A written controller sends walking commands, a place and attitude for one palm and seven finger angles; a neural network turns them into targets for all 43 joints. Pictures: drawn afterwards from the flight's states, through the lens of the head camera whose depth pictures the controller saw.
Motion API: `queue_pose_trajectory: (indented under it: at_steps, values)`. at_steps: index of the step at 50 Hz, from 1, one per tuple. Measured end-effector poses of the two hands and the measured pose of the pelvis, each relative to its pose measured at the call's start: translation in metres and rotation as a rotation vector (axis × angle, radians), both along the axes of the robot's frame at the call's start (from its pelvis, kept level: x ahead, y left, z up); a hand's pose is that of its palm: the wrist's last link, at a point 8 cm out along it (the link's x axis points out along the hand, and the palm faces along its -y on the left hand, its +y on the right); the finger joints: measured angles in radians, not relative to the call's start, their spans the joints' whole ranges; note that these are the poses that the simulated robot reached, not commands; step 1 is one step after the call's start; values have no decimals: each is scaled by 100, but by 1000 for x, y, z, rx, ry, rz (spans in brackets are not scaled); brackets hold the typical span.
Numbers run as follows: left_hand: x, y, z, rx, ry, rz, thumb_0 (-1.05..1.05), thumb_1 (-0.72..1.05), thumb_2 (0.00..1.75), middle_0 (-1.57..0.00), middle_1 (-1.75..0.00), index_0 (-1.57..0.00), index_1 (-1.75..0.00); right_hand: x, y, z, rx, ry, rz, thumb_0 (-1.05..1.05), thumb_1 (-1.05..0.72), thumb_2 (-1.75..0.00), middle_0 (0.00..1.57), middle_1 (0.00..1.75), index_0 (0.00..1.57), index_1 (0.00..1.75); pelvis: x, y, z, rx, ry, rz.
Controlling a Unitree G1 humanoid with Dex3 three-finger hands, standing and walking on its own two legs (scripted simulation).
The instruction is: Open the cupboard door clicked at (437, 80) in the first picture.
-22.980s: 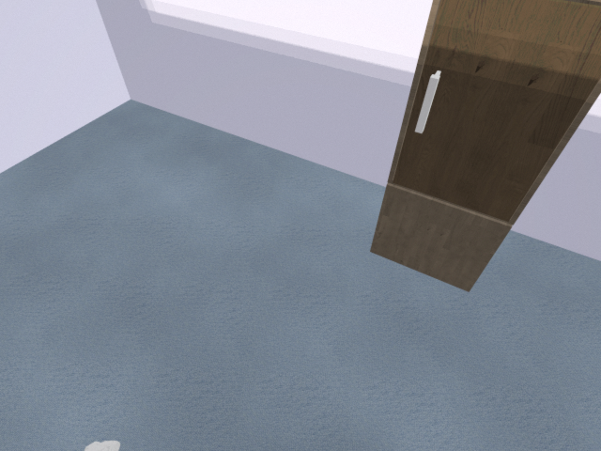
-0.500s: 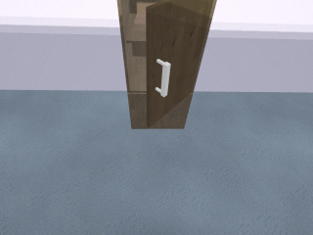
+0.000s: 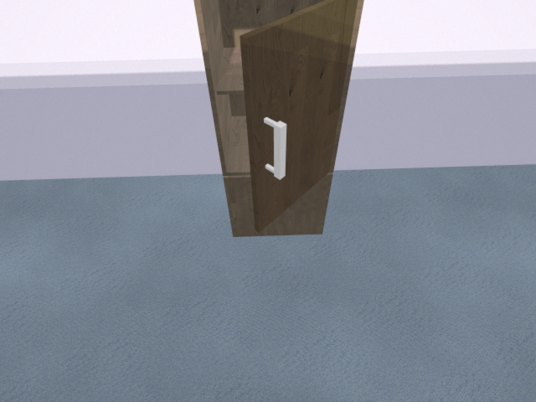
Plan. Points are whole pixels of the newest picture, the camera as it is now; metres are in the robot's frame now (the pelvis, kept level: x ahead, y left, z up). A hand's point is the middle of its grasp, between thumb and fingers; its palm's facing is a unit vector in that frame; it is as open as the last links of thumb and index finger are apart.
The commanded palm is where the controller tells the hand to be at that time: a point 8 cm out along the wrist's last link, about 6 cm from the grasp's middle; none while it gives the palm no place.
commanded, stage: let the arm hang, fingers relaxed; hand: left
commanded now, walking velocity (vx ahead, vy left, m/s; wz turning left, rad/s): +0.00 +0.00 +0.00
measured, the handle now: (274, 148) +0.68 +0.03 -0.03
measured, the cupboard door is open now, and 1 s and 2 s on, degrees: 46 46 46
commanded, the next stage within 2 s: look to check the result in 0.24 s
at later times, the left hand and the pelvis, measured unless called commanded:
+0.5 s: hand out of the picture +0.01 +0.17 -0.17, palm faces +0.02 -0.98 -0.22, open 7.4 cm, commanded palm none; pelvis +0.02 -0.01 +0.00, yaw +0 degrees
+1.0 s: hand out of the picture +0.05 +0.18 -0.17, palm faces +0.01 -0.97 -0.25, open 7.4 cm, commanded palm none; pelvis +0.03 -0.02 +0.00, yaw +0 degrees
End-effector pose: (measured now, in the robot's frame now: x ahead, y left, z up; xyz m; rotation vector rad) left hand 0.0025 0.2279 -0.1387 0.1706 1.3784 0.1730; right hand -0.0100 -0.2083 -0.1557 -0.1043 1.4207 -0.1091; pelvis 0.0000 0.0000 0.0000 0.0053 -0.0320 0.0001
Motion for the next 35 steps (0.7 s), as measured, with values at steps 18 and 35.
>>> queue_pose_trajectory:
  at_steps: [18,35]
  values:
    - [6,-11,-1,-13,27,4,1,91,90,-20,-30,-20,-30,5,-18,5,-33,30,-8,0,-91,-90,20,30,20,30,12,-9,2,1,4,-3]
    - [15,-9,1,4,29,8,1,90,90,-20,-30,-20,-30,38,-34,8,-59,-18,18,0,-91,-90,20,30,20,30,21,-14,3,1,4,-1]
